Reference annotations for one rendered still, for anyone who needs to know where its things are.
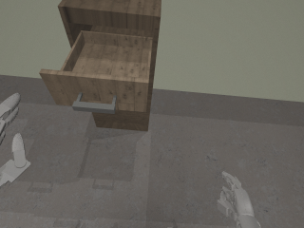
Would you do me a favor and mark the drawer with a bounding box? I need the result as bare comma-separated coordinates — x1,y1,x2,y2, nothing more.
39,30,153,112

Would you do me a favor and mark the right robot hand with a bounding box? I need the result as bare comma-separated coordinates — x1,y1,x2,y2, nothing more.
217,171,255,221

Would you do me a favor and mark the handle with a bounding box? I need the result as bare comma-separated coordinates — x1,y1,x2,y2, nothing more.
72,92,117,114

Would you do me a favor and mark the cabinet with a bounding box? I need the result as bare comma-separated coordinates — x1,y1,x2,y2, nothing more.
57,0,162,132

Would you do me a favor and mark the right robot forearm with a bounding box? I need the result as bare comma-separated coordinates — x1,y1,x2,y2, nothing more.
236,215,261,228

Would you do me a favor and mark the left robot hand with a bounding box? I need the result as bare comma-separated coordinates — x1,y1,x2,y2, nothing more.
0,92,31,189

